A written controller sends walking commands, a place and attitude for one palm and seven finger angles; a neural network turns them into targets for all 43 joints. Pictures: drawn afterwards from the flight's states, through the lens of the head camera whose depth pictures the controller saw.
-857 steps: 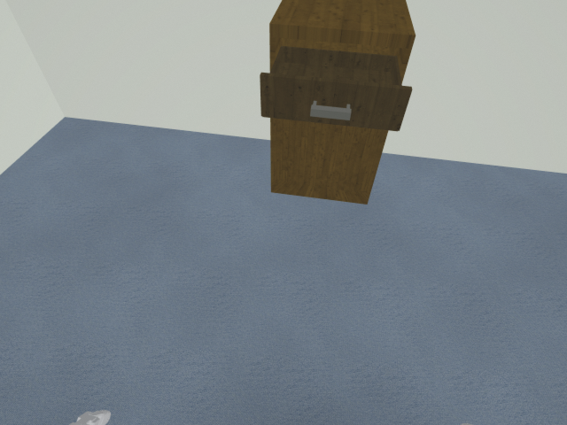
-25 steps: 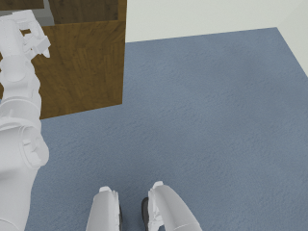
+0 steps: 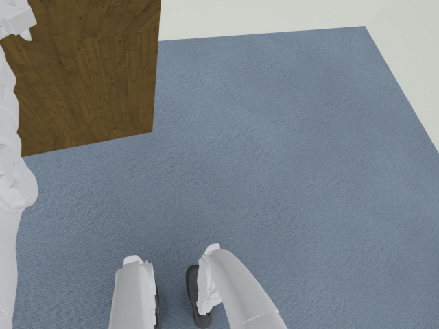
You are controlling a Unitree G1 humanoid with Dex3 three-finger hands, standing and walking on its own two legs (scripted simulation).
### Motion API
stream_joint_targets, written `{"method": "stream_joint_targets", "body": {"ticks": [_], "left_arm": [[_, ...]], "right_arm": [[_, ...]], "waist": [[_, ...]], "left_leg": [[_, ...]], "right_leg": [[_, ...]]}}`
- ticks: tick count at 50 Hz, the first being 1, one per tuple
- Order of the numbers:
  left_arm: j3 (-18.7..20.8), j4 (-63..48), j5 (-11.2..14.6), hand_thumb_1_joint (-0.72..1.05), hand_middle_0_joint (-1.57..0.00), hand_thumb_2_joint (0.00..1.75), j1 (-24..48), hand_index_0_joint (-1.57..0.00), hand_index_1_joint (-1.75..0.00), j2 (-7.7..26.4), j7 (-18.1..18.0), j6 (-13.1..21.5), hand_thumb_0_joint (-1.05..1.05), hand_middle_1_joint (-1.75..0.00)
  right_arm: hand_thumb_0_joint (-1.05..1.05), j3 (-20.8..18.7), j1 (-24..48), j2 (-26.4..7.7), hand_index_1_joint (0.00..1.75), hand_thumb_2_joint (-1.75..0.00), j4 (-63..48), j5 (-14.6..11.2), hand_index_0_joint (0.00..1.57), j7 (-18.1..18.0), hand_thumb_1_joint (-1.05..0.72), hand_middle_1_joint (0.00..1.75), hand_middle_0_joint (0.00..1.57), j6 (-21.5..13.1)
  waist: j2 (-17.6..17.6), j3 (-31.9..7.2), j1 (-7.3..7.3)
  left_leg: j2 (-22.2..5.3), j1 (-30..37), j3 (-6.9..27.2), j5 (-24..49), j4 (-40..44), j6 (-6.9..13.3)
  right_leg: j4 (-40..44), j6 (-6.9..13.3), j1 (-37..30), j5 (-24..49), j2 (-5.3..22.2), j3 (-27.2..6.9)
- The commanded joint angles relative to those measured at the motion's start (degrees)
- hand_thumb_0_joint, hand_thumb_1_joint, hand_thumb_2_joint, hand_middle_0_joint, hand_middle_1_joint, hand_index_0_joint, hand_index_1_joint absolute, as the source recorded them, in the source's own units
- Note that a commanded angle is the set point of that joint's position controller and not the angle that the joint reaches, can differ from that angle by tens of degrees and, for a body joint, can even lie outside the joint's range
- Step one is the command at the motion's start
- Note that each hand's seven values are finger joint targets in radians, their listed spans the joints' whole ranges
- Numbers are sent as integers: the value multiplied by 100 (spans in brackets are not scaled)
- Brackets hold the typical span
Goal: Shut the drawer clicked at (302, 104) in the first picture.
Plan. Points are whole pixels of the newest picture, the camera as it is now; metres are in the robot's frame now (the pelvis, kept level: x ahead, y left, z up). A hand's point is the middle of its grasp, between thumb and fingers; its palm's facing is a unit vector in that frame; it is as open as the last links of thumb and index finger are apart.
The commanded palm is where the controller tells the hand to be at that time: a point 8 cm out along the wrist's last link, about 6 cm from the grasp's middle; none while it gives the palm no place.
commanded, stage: pull the fist back off the drawer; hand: left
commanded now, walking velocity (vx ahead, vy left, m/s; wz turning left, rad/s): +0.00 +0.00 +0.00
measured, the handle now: out of the picture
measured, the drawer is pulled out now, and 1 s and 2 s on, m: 0.00 0.00 0.00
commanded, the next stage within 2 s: draw the hand back to the body in 0.48 s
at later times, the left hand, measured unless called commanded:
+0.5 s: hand (34, 15) +0.60 +0.20 +0.07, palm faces +0.22 -0.98 -0.02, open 3.1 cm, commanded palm +0.56 +0.20 +0.08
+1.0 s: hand out of the picture +0.47 +0.23 +0.15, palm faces +0.21 -0.98 -0.01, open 3.2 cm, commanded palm +0.43 +0.26 +0.17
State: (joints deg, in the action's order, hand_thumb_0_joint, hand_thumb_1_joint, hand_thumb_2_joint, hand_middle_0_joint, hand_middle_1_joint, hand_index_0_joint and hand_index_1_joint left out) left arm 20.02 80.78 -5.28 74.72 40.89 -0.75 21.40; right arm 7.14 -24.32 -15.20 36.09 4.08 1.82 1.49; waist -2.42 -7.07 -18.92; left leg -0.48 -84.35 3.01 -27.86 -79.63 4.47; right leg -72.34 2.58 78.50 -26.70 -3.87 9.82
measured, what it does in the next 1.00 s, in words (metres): rises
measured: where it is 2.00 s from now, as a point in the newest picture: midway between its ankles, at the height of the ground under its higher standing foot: (175, 312)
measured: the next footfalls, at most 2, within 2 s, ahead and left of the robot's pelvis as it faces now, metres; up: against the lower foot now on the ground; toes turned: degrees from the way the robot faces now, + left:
none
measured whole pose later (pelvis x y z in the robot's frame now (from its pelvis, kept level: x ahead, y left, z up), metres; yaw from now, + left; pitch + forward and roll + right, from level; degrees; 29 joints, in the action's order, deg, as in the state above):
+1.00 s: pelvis +0.09 +0.00 +0.10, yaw +3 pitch +18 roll -4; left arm 13.0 27.7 11.2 15.8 16.8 2.2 18.5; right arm 0.5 -17.0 -14.8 31.2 -2.3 1.6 4.2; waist -1.8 -9.3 -3.5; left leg 0.6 -44.0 0.1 -28.6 -55.1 3.8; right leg -49.8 2.0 40.2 -26.8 -4.2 4.2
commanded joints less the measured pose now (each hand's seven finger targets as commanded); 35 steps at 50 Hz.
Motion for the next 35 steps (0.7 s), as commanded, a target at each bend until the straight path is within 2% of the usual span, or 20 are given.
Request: {"method": "stream_joint_targets", "body": {"ticks": [1, 2, 3, 5, 10, 12, 14, 17, 19, 20, 22, 23, 26, 28, 29, 31, 32, 33, 34, 35], "left_arm": [[128, -1545, 132, 90, -140, 90, 3451, -140, -160, 952, -161, 251, 0, -160], [158, -1660, 162, 90, -140, 90, 3465, -140, -160, 955, -162, 247, 0, -160], [207, -1731, 168, 90, -140, 90, 3381, -140, -160, 941, -149, 269, 0, -160], [237, -1747, 207, 90, -140, 90, 3081, -140, -160, 845, -136, 236, 0, -160], [157, -2126, 354, 90, -140, 90, 2578, -140, -160, 382, -118, 272, 0, -160], [245, -2188, 385, 90, -140, 90, 2157, -140, -160, 373, -130, 283, 0, -160], [135, -2221, 407, 90, -140, 90, 1890, -140, -160, 111, -139, 316, 0, -160], [358, -2307, 460, 90, -140, 90, 1335, -140, -160, 232, -188, 367, 0, -160], [393, -2453, 493, 90, -140, 90, 960, -140, -160, 167, -200, 459, 0, -160], [255, -2531, 510, 90, -140, 90, 934, -140, -160, -30, -198, 502, 0, -160], [274, -2576, 529, 90, -140, 90, 893, -140, -160, -85, -219, 582, 0, -160], [406, -2645, 545, 90, -140, 90, 843, -140, -160, 26, -237, 667, 0, -160], [265, -2948, 630, 90, -140, 90, 678, -140, -160, -278, -201, 870, 0, -160], [382, -3016, 689, 90, -140, 90, 427, -140, -160, -226, -166, 955, 0, -160], [429, -2868, 676, 90, -140, 90, 137, -140, -160, -174, -132, 939, 0, -160], [509, -3473, 775, 90, -140, 90, -598, -140, -160, -105, -26, 888, 0, -160], [465, -3895, 854, 90, -140, 90, -1029, -140, -160, -180, 32, 833, 0, -160], [352, -4261, 952, 90, -140, 90, -1442, -140, -160, -339, 92, 767, 0, -160], [184, -4643, 1049, 90, -140, 90, -1769, -140, -160, -576, 160, 662, 0, -160], [215, -4969, 1188, 90, -140, 90, -2147, -140, -160, -581, 208, 548, 0, -160]], "right_arm": [[0, -526, -1277, -1410, 30, -90, -49, 19, 20, -72, -90, 30, 20, -69], [0, -539, -1279, -1413, 30, -90, -46, 22, 20, -67, -90, 30, 20, -72], [0, -548, -1304, -1408, 30, -90, -52, 33, 20, -50, -90, 30, 20, -84], [0, -575, -1291, -1406, 30, -90, -67, 25, 20, -16, -90, 30, 20, -63], [0, -661, -1263, -1373, 30, -90, -58, 13, 20, 67, -90, 30, 20, -28], [0, -683, -1238, -1358, 30, -90, -98, -7, 20, 89, -90, 30, 20, 7], [0, -707, -1211, -1320, 30, -90, -91, -8, 20, 127, -90, 30, 20, 33], [0, -728, -1179, -1279, 30, -90, -150, -27, 20, 146, -90, 30, 20, 107], [0, -735, -1145, -1232, 30, -90, -222, -35, 20, 172, -90, 30, 20, 160], [0, -749, -1100, -1193, 30, -90, -233, -51, 20, 184, -90, 30, 20, 193], [0, -779, -1113, -1155, 30, -90, -201, -46, 20, 200, -90, 30, 20, 236], [0, -797, -1120, -1171, 30, -90, -197, -49, 20, 194, -90, 30, 20, 260], [0, -863, -1062, -1078, 30, -90, -197, -57, 20, 208, -90, 30, 20, 336], [0, -886, -1059, -1076, 30, -90, -173, -53, 20, 213, -90, 30, 20, 381], [0, -889, -1054, -1066, 30, -90, -190, -67, 20, 212, -90, 30, 20, 426], [0, -919, -962, -1040, 30, -90, -420, -135, 20, 213, -90, 30, 20, 520], [0, -935, -877, -1004, 30, -90, -553, -191, 20, 210, -90, 30, 20, 552], [0, -951, -833, -981, 30, -90, -651, -247, 20, 215, -90, 30, 20, 570], [0, -968, -752, -932, 30, -90, -702, -310, 20, 223, -90, 30, 20, 576], [0, -991, -710, -924, 30, -90, -758, -369, 20, 206, -90, 30, 20, 583]], "waist": [[-1927, -2957, -287], [-1924, -2982, -279], [-2079, -3067, -206], [-2012, -3118, -101], [-1914, -3184, 46], [-1720, -3249, 173], [-1723, -3188, 213], [-1313, -3138, 362], [-1311, -3249, 491], [-1274, -3226, 467], [-1043, -3112, 430], [-979, -3164, 451], [-1011, -3462, 513], [-1055, -3553, 597], [-976, -3499, 675], [-934, -3888, 972], [-1087, -4127, 1129], [-1202, -4314, 1215], [-1190, -4327, 1240], [-937, -4216, 1278]], "left_leg": [[-319, 3554, 1203, -177, 1404, -228], [-330, 3615, 1202, -129, 1409, -233], [-339, 3804, 1264, 5, 1438, -269], [-360, 3913, 1287, 115, 1473, -300], [-419, 4402, 1395, 458, 1607, -385], [-404, 4381, 1280, 641, 1610, -364], [-399, 4483, 1228, 844, 1622, -383], [-325, 4198, 893, 1206, 1560, -310], [-284, 4248, 722, 1714, 1521, -313], [-277, 4252, 668, 1867, 1489, -308], [-253, 4121, 551, 2077, 1421, -265], [-257, 4172, 552, 2224, 1393, -266], [-219, 4445, 422, 2850, 1340, -293], [-203, 4556, 377, 3204, 1310, -308], [-183, 4476, 312, 3294, 1313, -304], [-151, 4724, 187, 3614, 1518, -305], [-140, 4999, 130, 3910, 1640, -317], [-156, 5359, 149, 4350, 1729, -347], [-167, 5575, 114, 4597, 1808, -349], [-167, 5577, 75, 4652, 1924, -327]], "right_leg": [[874, -61, -260, -85, 39, -622], [889, -61, -272, -52, 41, -625], [847, -46, -220, 20, 51, -592], [852, -42, -254, 67, 48, -576], [881, -48, -268, 242, 61, -529], [930, -46, -527, 294, 42, -548], [959, -44, -552, 365, 43, -533], [1080, -46, -1123, 500, 13, -586], [1103, -35, -1412, 741, 1, -611], [1124, -46, -1478, 854, -2, -630], [1172, -74, -1714, 1083, -18, -671], [1135, -69, -1752, 1217, -16, -681], [1124, -84, -2091, 1835, -16, -732], [1082, -84, -2243, 2162, -9, -746], [1103, -85, -2400, 2305, -5, -769], [1229, -86, -3125, 2774, 2, -820], [1331, -84, -3441, 3044, 6, -844], [1380, -73, -3572, 3254, 2, -832], [1519, -93, -3724, 3469, -5, -825], [1661, -117, -4030, 3694, -12, -831]]}}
